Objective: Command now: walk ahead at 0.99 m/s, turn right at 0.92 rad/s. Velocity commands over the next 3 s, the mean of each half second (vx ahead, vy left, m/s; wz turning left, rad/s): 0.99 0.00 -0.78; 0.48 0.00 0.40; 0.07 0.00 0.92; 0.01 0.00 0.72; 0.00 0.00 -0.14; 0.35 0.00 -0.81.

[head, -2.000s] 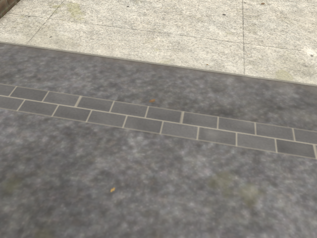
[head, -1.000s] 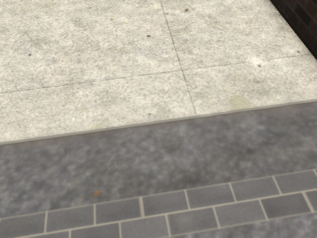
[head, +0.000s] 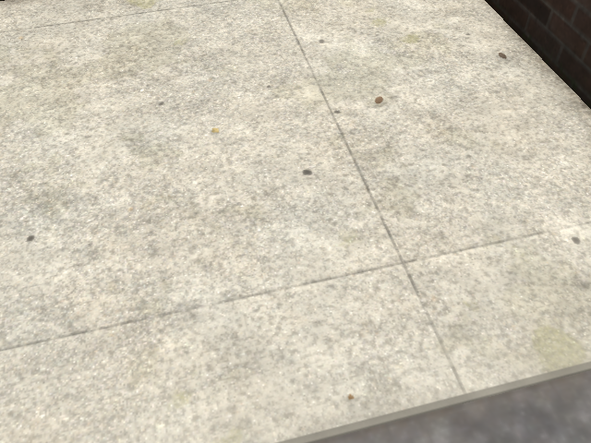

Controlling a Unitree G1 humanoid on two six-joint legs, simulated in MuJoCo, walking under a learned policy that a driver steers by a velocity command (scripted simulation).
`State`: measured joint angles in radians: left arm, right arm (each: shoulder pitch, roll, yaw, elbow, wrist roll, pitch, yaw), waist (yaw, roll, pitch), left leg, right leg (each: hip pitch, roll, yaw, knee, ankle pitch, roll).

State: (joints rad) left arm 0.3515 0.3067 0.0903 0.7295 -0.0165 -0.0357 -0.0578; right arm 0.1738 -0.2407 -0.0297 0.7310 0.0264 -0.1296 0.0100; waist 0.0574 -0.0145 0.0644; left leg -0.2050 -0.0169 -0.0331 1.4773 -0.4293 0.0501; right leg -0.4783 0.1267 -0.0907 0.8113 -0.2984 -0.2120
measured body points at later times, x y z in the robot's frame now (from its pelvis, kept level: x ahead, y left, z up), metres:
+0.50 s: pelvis +0.43 +0.03 +0.04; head +0.45 +0.00 +0.49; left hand +0.66 +0.22 -0.06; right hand +0.40 -0.27 -0.07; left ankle +0.51 +0.13 -0.69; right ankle +0.29 -0.03 -0.58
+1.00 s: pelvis +0.70 -0.11 +0.04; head +0.75 -0.12 +0.49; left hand +0.92 +0.11 -0.05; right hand +0.76 -0.43 -0.06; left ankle +0.76 +0.01 -0.62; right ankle +0.75 -0.25 -0.69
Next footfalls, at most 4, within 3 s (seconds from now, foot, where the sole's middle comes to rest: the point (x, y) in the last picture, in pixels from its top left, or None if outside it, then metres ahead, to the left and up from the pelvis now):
0.36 left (280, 414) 0.55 0.11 -0.73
0.76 right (438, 326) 0.79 -0.26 -0.73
1.16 left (331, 299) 0.85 0.00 -0.73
1.58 right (409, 279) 0.93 -0.20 -0.73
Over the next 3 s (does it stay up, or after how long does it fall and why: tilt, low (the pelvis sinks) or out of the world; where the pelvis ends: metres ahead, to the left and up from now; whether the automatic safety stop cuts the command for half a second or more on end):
stays up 0.83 -0.08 0.05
